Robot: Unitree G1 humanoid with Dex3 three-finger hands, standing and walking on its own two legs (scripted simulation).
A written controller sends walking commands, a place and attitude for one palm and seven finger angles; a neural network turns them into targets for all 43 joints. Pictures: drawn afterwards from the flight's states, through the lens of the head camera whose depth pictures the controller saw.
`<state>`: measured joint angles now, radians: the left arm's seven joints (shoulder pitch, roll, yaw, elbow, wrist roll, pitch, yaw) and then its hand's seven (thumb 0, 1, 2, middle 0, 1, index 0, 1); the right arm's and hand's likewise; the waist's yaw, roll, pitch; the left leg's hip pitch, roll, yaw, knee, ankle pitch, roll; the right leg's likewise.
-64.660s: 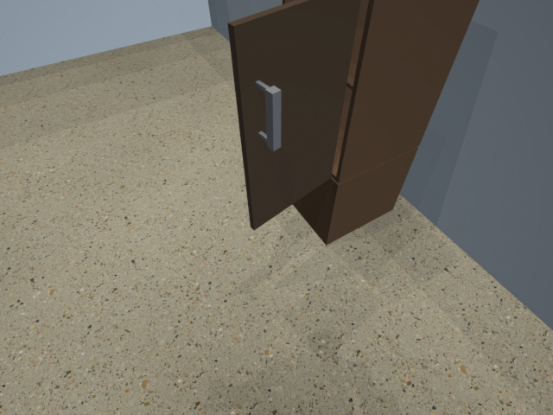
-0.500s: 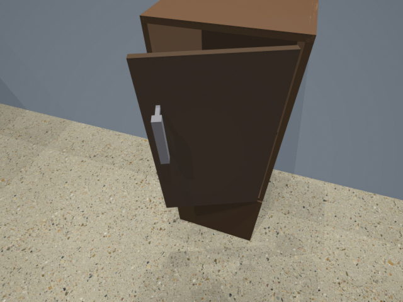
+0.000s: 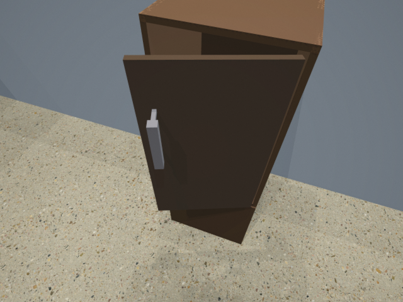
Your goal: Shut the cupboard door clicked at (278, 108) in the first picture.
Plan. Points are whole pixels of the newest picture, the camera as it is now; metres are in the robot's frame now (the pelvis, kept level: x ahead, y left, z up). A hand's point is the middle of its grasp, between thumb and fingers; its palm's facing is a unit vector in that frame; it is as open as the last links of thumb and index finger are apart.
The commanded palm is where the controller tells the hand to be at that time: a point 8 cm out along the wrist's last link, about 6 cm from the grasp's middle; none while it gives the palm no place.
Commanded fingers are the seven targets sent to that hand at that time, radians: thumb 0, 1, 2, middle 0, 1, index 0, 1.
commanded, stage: look again from close up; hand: left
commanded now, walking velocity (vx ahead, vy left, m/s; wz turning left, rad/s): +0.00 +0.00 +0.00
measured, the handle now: (156, 140) +0.45 +0.14 +0.06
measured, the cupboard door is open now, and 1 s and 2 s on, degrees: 23 23 23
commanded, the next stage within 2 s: raise the hand and make a fist in 0.08 s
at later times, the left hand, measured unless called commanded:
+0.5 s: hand (112, 275) +0.17 +0.18 -0.03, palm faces +0.09 -1.00 -0.02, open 6.6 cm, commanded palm +0.11 +0.25 -0.05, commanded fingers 0.00 0.90 0.90 -0.49 -0.62 -0.49 -0.62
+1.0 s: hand (93, 275) +0.17 +0.21 -0.01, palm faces +0.13 -0.99 -0.03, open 4.2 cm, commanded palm +0.13 +0.25 +0.00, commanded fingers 0.00 0.90 0.90 -0.95 -1.12 -0.95 -1.12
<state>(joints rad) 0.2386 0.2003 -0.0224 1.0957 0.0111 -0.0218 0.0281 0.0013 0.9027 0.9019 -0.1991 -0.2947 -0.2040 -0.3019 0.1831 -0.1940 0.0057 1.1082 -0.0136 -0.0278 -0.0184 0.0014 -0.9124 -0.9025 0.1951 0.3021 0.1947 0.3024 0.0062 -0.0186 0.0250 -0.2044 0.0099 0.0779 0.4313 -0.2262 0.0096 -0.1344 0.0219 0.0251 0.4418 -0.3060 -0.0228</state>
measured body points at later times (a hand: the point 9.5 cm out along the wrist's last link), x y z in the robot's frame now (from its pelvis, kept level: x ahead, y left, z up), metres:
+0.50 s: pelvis -0.03 -0.02 -0.07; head +0.00 -0.02 +0.37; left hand +0.16 +0.24 -0.03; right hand +0.17 -0.26 -0.14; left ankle +0.00 +0.11 -0.74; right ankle -0.04 -0.10 -0.74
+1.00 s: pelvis -0.05 +0.01 -0.07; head +0.00 +0.01 +0.38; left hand +0.16 +0.26 -0.01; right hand +0.12 -0.22 -0.15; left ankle +0.00 +0.11 -0.74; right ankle -0.04 -0.10 -0.74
